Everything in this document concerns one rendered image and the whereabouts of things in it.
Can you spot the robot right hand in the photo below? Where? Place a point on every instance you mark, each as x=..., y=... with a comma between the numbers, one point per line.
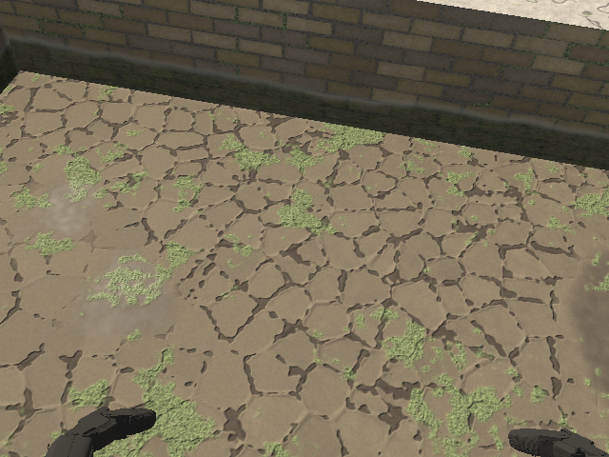
x=552, y=443

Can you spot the robot left hand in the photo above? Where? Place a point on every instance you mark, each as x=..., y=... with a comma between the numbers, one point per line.
x=99, y=429

